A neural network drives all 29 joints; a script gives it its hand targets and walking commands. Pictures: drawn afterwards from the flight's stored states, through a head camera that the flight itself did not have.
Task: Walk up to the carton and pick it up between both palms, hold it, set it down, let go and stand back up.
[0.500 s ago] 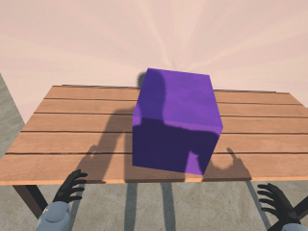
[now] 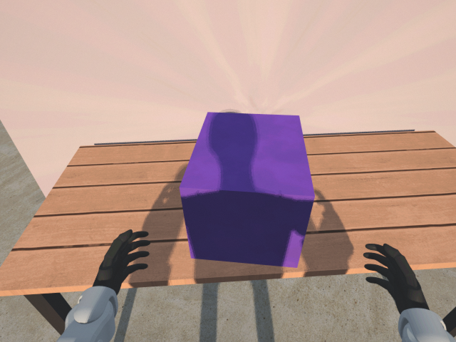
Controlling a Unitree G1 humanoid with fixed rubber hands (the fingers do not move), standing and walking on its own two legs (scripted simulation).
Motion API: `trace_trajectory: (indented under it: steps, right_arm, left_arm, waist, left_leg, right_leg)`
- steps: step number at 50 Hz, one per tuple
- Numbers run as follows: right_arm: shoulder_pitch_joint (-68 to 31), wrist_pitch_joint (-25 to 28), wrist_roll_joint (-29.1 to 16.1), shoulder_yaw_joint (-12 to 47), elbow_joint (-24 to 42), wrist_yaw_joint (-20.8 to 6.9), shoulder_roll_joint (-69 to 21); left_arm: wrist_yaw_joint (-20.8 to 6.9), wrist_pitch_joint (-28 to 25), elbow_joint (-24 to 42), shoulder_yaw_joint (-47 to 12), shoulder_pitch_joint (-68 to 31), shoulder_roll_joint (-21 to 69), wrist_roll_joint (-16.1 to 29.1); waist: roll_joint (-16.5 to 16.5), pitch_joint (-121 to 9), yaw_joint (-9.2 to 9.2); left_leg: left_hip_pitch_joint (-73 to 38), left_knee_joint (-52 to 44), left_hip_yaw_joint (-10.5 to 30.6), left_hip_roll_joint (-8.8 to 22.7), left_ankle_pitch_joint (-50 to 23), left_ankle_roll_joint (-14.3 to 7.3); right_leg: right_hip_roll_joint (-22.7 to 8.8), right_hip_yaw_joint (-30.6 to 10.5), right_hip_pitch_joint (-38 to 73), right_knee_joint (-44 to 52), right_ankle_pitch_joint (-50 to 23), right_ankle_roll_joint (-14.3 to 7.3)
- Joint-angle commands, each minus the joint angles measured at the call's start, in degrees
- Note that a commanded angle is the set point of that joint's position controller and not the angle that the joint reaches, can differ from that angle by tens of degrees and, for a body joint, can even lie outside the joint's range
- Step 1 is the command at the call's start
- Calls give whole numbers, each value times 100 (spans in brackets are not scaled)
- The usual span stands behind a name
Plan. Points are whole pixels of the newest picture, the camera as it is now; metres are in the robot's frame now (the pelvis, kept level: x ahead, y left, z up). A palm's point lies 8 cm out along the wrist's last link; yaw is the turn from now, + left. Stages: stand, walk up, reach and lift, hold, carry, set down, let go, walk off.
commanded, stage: reach and lift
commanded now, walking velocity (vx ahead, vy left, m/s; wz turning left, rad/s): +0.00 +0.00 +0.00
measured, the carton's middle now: (248, 182) +0.49 -0.02 +0.04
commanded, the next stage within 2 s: none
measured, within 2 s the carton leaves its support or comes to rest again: neither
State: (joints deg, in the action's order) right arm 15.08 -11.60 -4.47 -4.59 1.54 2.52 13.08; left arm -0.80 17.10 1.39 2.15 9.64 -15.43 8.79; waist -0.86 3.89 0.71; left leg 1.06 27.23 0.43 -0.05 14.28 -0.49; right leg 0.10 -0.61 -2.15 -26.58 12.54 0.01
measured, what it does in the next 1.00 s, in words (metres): stands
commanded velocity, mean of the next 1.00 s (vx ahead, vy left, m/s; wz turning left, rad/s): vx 0.00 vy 0.00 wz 0.00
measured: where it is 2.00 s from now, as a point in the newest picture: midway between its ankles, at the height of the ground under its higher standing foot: outside the picture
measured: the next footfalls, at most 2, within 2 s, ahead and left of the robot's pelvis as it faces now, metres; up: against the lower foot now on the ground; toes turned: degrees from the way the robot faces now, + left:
none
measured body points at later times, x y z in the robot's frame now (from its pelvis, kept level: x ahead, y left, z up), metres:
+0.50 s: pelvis +0.04 +0.01 +0.01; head +0.01 +0.03 +0.45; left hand +0.30 +0.23 +0.09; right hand +0.26 -0.22 +0.07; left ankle +0.02 +0.12 -0.74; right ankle +0.04 -0.12 -0.74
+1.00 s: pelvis +0.04 +0.01 +0.01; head +0.01 +0.03 +0.45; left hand +0.38 +0.20 +0.15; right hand +0.33 -0.22 +0.13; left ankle +0.02 +0.12 -0.74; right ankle +0.04 -0.12 -0.74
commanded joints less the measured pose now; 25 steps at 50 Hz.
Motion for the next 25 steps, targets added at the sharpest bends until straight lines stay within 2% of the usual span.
trace_trajectory:
  steps: [1, 3, 4, 5, 6, 8, 9, 10, 12, 14, 15, 16, 17, 18, 19, 21, 23, 24, 25]
  right_arm:
    - [68, 110, -840, 92, 2252, 177, 42]
    - [141, 78, -849, 20, 2144, 197, 45]
    - [32, 81, -847, 50, 2282, 226, 59]
    - [0, 22, -907, 64, 2171, 233, 95]
    - [-58, 25, -969, 21, 2062, 243, 97]
    - [-163, -10, -926, -18, 2160, 243, 170]
    - [-291, -1, -1002, -89, 2211, 264, 277]
    - [-466, 24, -1019, -56, 2299, 261, 225]
    - [-519, 38, -1043, -79, 2401, 299, 299]
    - [-688, 3, -1066, -198, 2353, 290, 489]
    - [-666, 12, -1121, -248, 2294, 287, 485]
    - [-837, -51, -1119, -228, 2221, 284, 675]
    - [-731, -73, -1102, -195, 2091, 309, 547]
    - [-1016, -52, -1103, -371, 2294, 316, 745]
    - [-1186, -76, -1175, -277, 2370, 322, 709]
    - [-1275, -58, -1203, -317, 2521, 331, 758]
    - [-1560, -127, -1204, -485, 2271, 326, 836]
    - [-1564, -145, -1173, -539, 2132, 324, 961]
    - [-1632, -161, -1250, -501, 2036, 348, 994]
  left_arm:
    - [16, -394, 1423, 155, -529, -808, 414]
    - [14, -418, 1559, 104, -529, -853, 434]
    - [-15, -416, 1507, 151, -580, -848, 500]
    - [-17, -388, 1471, 106, -737, -865, 417]
    - [2, -321, 1408, 174, -666, -791, 366]
    - [2, -296, 1611, 109, -807, -797, 491]
    - [19, -270, 1661, 69, -833, -796, 500]
    - [61, -271, 1852, 129, -1037, -894, 491]
    - [85, -171, 1860, 68, -976, -812, 554]
    - [116, -59, 1952, 76, -1122, -937, 597]
    - [145, 14, 2145, 16, -969, -825, 605]
    - [133, 145, 1911, 87, -1117, -789, 583]
    - [123, 222, 1871, 154, -1086, -748, 577]
    - [136, 288, 1996, 167, -1290, -855, 577]
    - [161, 325, 2298, 186, -1469, -894, 627]
    - [192, 434, 2382, 210, -1540, -907, 637]
    - [213, 556, 2280, 223, -1754, -840, 702]
    - [190, 663, 2132, 257, -1792, -843, 698]
    - [190, 780, 2107, 307, -1829, -878, 656]
  waist:
    - [144, 217, -347]
    - [234, 123, -239]
    - [39, 23, -234]
    - [143, 103, -151]
    - [273, 95, -236]
    - [197, -108, -112]
    - [319, -195, -92]
    - [400, -359, -157]
    - [305, -359, -115]
    - [324, -526, -41]
    - [469, -633, -29]
    - [351, -579, 20]
    - [398, -523, 34]
    - [395, -698, 57]
    - [421, -799, 69]
    - [391, -777, 58]
    - [491, -794, 143]
    - [363, -796, 206]
    - [476, -751, 153]
  left_leg:
    - [573, -1572, -270, -64, 448, -74]
    - [598, -1557, -211, -34, 373, -41]
    - [550, -1493, -231, -25, 291, -54]
    - [518, -1507, -202, -7, 385, -44]
    - [560, -1584, -174, -1, 224, -18]
    - [499, -1515, -180, 24, 9, 71]
    - [471, -1458, -140, 71, -118, 109]
    - [549, -1425, -164, 53, -206, 111]
    - [466, -1374, -164, 4, -444, 120]
    - [437, -1278, -121, 33, -668, 220]
    - [276, -1234, -43, 61, -992, 262]
    - [183, -1219, -71, 4, -1143, 285]
    - [129, -1136, -94, -25, -1374, 293]
    - [60, -1099, -107, -44, -1502, 304]
    - [16, -1057, -88, -54, -1509, 323]
    - [45, -1019, -77, -47, -1596, 342]
    - [28, -991, -63, -36, -1755, 401]
    - [-36, -947, 2, 0, -1990, 417]
    - [-75, -951, -34, -41, -2080, 431]
  right_leg:
    - [-23, -194, -394, 1387, 827, -150]
    - [-28, -196, -334, 1324, 597, -112]
    - [-19, -200, -348, 1335, 540, -119]
    - [-47, -239, -361, 1357, 571, -135]
    - [-14, -219, -230, 1349, 445, -140]
    - [52, -189, -178, 1312, 224, -146]
    - [62, -200, -143, 1262, 28, -174]
    - [67, -195, -82, 1227, -86, -161]
    - [68, -213, -60, 1233, -325, -137]
    - [140, -178, -86, 1114, -513, -140]
    - [161, -126, -122, 1122, -736, -168]
    - [202, -139, -111, 1157, -834, -184]
    - [176, -163, -142, 1172, -978, -176]
    - [213, -136, -194, 1134, -1170, -165]
    - [182, -145, -184, 1127, -1197, -112]
    - [227, -137, -235, 1073, -1247, -97]
    - [245, -115, -329, 1050, -1301, -152]
    - [278, -87, -364, 1049, -1464, -132]
    - [257, -101, -315, 1093, -1488, -132]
